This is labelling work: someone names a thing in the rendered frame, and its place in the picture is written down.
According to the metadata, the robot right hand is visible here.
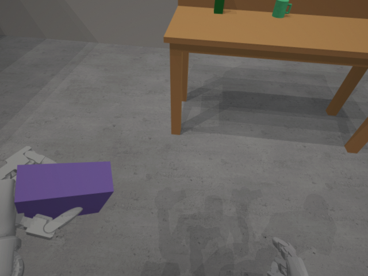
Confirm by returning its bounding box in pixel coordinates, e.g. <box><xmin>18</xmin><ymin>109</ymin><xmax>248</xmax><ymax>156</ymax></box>
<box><xmin>267</xmin><ymin>237</ymin><xmax>309</xmax><ymax>276</ymax></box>

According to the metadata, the robot left forearm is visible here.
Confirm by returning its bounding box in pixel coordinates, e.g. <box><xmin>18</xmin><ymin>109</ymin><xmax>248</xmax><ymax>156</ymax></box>
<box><xmin>0</xmin><ymin>236</ymin><xmax>24</xmax><ymax>276</ymax></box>

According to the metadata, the sponge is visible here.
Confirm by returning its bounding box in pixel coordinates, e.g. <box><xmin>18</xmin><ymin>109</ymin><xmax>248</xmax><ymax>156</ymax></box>
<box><xmin>14</xmin><ymin>162</ymin><xmax>114</xmax><ymax>220</ymax></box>

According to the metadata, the robot left hand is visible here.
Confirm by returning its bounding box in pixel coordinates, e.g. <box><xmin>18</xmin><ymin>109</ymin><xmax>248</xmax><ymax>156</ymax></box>
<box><xmin>0</xmin><ymin>146</ymin><xmax>83</xmax><ymax>240</ymax></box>

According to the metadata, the table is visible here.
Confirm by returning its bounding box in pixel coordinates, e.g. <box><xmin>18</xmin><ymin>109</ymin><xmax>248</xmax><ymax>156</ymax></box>
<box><xmin>163</xmin><ymin>0</ymin><xmax>368</xmax><ymax>154</ymax></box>

